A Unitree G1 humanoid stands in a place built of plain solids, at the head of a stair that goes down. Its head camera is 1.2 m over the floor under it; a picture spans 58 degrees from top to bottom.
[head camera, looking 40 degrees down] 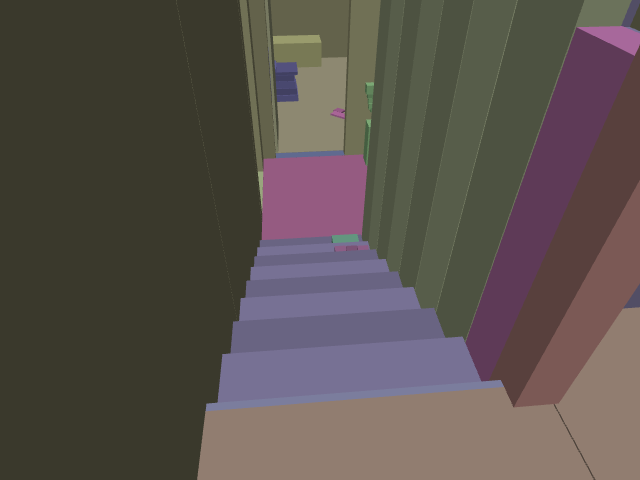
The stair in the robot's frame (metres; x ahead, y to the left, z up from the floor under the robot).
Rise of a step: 0.16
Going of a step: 0.29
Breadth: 0.92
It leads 5 degrees to the left of straight ahead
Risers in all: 9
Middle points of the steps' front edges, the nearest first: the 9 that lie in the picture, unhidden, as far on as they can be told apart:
0.72 -0.12 0.00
1.00 -0.09 -0.16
1.29 -0.07 -0.32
1.58 -0.04 -0.49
1.87 -0.02 -0.65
2.15 0.01 -0.81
2.44 0.03 -0.97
2.73 0.06 -1.13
3.02 0.08 -1.30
